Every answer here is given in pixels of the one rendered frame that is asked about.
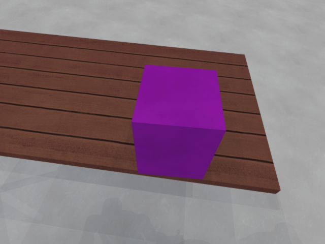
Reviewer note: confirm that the table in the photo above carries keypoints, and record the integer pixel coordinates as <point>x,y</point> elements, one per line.
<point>70,100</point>

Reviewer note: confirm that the carton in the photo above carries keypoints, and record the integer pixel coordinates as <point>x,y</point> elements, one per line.
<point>178,121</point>

